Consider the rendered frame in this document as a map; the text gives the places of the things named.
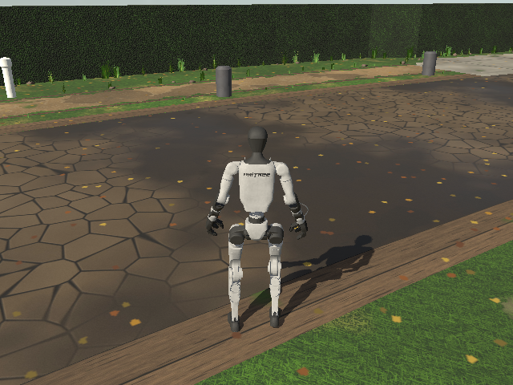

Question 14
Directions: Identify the right robot hand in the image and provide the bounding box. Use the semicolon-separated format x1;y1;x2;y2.
289;221;308;240

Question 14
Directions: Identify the left robot hand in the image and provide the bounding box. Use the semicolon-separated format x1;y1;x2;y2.
205;218;224;236

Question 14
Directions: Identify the left robot upper arm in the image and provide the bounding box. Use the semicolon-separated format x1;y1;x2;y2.
217;161;240;205

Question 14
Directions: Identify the right robot forearm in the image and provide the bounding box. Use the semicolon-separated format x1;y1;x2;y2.
289;193;305;225

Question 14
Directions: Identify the left robot forearm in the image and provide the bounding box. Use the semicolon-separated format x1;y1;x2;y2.
208;192;224;221

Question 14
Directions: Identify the robot torso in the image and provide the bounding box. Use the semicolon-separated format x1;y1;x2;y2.
238;157;276;241

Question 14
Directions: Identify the robot right thigh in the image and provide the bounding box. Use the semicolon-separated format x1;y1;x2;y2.
267;223;284;276

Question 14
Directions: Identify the right robot upper arm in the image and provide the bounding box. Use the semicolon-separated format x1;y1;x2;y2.
273;161;296;205

